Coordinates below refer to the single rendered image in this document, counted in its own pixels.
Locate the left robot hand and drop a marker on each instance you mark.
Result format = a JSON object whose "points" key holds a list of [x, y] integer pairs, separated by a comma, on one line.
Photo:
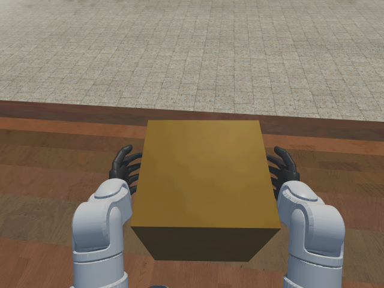
{"points": [[121, 171]]}

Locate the carton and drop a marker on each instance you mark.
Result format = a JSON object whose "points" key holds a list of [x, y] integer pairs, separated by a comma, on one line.
{"points": [[204, 191]]}

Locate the right robot hand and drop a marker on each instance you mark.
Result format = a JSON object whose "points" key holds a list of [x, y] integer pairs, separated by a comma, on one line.
{"points": [[287, 171]]}

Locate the right robot forearm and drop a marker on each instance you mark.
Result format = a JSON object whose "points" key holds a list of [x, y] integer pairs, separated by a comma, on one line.
{"points": [[316, 238]]}

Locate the left robot forearm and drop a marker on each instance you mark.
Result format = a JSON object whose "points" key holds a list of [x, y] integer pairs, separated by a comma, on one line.
{"points": [[97, 237]]}

